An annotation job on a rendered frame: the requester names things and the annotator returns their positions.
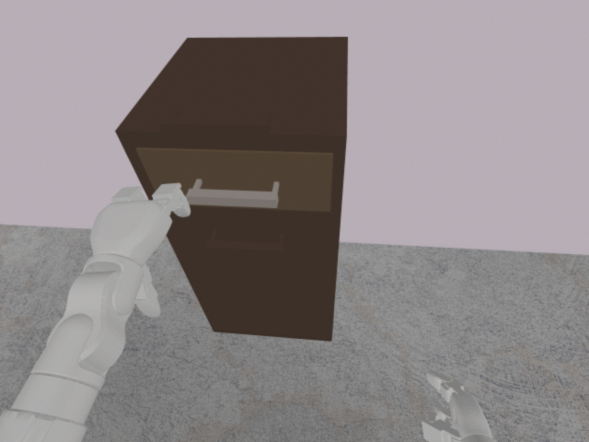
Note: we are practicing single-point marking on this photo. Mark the handle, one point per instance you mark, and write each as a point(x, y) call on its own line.
point(215, 127)
point(245, 248)
point(233, 198)

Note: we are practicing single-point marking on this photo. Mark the robot left forearm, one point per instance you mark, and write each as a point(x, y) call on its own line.
point(64, 383)

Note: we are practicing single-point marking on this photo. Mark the cabinet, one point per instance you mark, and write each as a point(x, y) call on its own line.
point(300, 84)

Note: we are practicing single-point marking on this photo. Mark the robot right hand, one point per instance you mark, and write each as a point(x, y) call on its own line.
point(465, 418)

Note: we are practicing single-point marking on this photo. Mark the drawer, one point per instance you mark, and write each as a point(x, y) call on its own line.
point(304, 177)

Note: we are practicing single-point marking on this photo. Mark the robot left hand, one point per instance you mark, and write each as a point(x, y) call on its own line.
point(134, 227)

